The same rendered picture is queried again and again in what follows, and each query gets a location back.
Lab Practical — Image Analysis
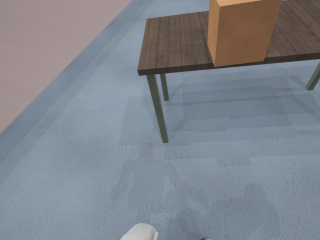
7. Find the robot left thigh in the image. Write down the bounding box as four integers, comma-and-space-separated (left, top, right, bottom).
120, 223, 159, 240

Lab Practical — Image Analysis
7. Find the table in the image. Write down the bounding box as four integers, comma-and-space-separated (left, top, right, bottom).
137, 0, 320, 143

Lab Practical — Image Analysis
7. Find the carton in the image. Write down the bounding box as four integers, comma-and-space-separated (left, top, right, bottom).
207, 0, 283, 67

